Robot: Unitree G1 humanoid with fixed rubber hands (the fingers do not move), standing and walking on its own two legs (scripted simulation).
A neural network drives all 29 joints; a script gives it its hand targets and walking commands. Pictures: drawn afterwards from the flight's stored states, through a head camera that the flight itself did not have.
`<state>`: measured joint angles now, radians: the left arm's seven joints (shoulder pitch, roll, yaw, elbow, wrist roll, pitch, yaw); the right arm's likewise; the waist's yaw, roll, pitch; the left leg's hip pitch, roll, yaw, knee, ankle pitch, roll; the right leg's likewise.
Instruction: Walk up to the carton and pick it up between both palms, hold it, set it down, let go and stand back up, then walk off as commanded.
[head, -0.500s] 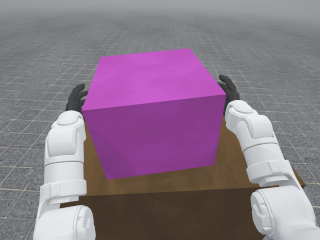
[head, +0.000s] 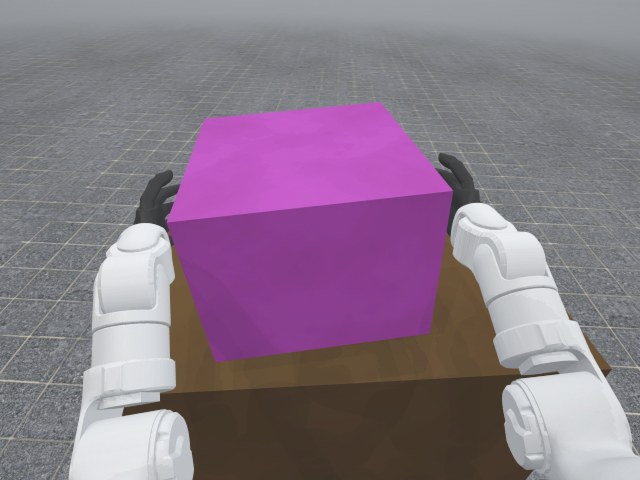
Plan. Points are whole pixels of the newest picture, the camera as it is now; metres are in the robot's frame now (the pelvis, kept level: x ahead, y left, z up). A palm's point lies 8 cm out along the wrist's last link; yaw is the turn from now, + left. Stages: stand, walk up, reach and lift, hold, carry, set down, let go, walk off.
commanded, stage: hold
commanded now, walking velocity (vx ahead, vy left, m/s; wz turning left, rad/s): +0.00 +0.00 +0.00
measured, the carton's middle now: (307, 216) +0.44 +0.00 +0.17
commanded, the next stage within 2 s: none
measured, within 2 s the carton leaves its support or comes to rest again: neither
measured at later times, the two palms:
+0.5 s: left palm (149, 235) +0.36 +0.19 +0.21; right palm (458, 212) +0.36 -0.18 +0.22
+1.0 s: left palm (150, 231) +0.36 +0.19 +0.21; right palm (459, 208) +0.36 -0.18 +0.23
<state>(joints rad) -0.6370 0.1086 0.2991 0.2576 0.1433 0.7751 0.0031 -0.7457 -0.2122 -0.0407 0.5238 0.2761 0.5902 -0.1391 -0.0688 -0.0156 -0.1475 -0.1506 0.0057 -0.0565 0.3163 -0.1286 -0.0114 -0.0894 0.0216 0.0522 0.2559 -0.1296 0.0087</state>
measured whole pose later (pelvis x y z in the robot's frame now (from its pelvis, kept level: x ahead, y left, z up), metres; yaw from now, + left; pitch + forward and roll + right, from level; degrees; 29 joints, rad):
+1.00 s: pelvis +0.00 +0.00 +0.00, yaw +0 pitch -1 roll -1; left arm -0.62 0.12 0.28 0.23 0.13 0.77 0.01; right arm -0.74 -0.22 -0.02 0.50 0.29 0.59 -0.15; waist -0.07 -0.01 -0.16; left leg -0.17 0.01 -0.06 0.32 -0.13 -0.01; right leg -0.10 0.02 0.05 0.25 -0.12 0.01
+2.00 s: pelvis +0.00 +0.00 +0.00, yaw +0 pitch -2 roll -1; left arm -0.62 0.11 0.30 0.23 0.15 0.78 0.00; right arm -0.73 -0.22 -0.02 0.50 0.28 0.59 -0.15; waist -0.07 -0.02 -0.15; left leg -0.15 0.01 -0.06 0.31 -0.13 -0.01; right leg -0.09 0.02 0.05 0.25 -0.13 0.01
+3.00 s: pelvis +0.00 +0.00 +0.00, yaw +0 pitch -1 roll -1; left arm -0.66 0.12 0.30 0.28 0.14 0.76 0.00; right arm -0.76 -0.22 -0.03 0.53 0.28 0.58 -0.14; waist -0.06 -0.01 -0.17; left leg -0.17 0.00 -0.05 0.31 -0.12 -0.01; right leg -0.11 0.02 0.06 0.25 -0.13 0.01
